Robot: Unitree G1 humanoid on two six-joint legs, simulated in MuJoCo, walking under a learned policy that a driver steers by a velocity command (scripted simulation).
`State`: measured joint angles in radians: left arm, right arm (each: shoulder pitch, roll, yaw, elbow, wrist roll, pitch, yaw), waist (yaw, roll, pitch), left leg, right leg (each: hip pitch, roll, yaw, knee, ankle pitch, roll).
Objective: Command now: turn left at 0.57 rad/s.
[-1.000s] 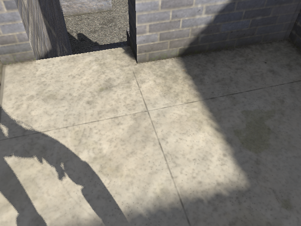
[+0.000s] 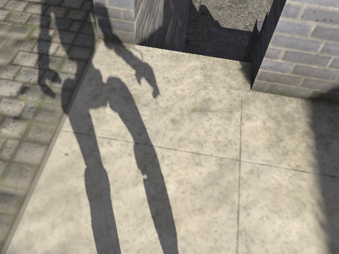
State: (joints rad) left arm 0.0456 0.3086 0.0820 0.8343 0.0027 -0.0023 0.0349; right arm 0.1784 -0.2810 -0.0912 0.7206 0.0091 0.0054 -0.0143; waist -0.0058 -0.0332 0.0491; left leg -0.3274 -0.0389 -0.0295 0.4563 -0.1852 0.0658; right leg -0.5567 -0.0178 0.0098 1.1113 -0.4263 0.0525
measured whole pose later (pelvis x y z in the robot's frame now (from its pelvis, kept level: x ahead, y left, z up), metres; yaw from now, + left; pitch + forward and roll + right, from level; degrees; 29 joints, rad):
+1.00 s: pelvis +0.34 +0.07 +0.00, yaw +6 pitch +1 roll +2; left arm 0.22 0.31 0.06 0.82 -0.03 -0.06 0.00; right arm 0.29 -0.25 -0.06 0.80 -0.01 -0.10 0.03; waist -0.02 -0.05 0.02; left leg -0.15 -0.05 0.10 0.30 -0.17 0.06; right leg -0.67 -0.11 0.07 1.10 -0.19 -0.01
